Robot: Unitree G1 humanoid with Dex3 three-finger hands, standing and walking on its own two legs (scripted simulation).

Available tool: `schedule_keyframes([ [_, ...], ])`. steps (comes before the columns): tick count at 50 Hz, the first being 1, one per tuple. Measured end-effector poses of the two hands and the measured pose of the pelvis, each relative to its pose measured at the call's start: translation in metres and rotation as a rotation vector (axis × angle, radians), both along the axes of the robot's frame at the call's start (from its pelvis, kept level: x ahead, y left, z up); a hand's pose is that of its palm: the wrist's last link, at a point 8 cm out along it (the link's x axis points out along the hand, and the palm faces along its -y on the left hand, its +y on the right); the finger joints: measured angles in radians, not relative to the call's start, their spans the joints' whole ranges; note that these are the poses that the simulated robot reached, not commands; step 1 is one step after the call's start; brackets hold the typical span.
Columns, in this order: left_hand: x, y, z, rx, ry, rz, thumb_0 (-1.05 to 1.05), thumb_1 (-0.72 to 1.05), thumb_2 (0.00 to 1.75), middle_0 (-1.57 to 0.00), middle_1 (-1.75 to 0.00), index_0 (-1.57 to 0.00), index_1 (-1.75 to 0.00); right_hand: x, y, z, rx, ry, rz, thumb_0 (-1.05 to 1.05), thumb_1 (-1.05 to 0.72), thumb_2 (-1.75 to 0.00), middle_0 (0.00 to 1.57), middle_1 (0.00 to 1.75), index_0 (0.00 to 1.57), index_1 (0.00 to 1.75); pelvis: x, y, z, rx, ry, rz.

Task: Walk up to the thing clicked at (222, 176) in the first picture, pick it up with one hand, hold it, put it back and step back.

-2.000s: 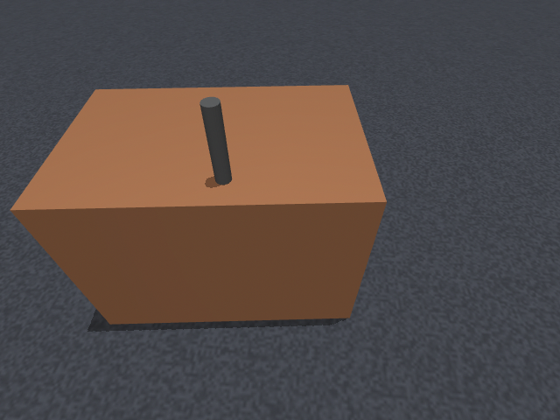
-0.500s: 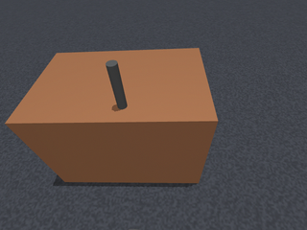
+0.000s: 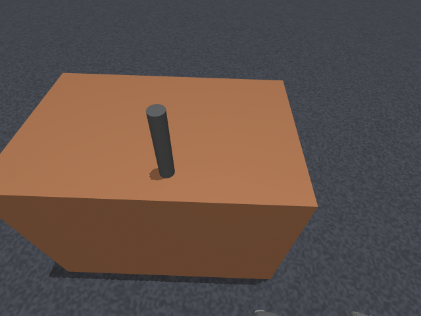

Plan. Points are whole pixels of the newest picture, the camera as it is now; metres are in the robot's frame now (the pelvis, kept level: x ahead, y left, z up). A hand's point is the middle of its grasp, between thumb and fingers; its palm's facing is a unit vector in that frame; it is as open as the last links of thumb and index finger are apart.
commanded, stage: walk up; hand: left
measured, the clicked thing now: (162, 145) +0.52 +0.15 +0.00
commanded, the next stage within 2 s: stand in 1.50 s
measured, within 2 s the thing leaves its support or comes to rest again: neither
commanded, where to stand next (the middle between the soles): +0.11 +0.00 m, yaw -1 degrees
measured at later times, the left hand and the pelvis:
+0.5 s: hand out of the picture +0.13 +0.27 -0.16, palm faces +0.01 -0.93 -0.38, open 7.4 cm; pelvis +0.04 +0.00 -0.01, yaw +1 degrees
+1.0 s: hand out of the picture +0.11 +0.25 -0.14, palm faces +0.03 -0.94 -0.34, open 7.4 cm; pelvis +0.05 +0.00 +0.01, yaw +1 degrees
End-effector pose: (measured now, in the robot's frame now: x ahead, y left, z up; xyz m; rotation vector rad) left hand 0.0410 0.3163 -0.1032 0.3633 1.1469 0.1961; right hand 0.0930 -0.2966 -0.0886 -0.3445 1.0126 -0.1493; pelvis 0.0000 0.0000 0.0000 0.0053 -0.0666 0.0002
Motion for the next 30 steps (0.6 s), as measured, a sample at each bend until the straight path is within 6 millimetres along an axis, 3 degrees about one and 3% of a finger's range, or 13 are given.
schedule_keyframes([
  [6,0.021,-0.005,0.001,0.074,0.008,0.020,0.01,0.90,0.90,-0.20,-0.30,-0.21,-0.30,0.010,-0.018,-0.031,0.021,0.074,-0.037,0.00,-0.90,-0.90,0.21,0.30,0.21,0.30,0.024,-0.015,-0.014,0.005,0.006,0.002],
  [12,0.039,-0.019,0.003,0.079,0.006,0.019,0.01,0.90,0.89,-0.20,-0.30,-0.21,-0.30,0.023,-0.020,-0.051,0.037,0.142,-0.056,0.00,-0.91,-0.90,0.21,0.30,0.20,0.30,0.030,-0.016,-0.016,-0.001,0.017,0.004],
  [21,0.074,-0.006,-0.011,0.032,-0.043,0.018,0.01,0.90,0.89,-0.20,-0.30,-0.21,-0.30,0.016,-0.009,-0.045,-0.015,0.182,-0.049,0.00,-0.91,-0.90,0.21,0.30,0.20,0.30,0.032,0.000,-0.018,0.029,0.031,0.014],
  [30,0.084,-0.008,-0.017,-0.034,-0.021,0.034,0.01,0.90,0.89,-0.20,-0.30,-0.21,-0.30,0.024,0.003,-0.025,-0.015,0.164,-0.061,0.00,-0.91,-0.90,0.21,0.30,0.21,0.30,0.039,0.003,-0.006,-0.010,0.012,0.016],
])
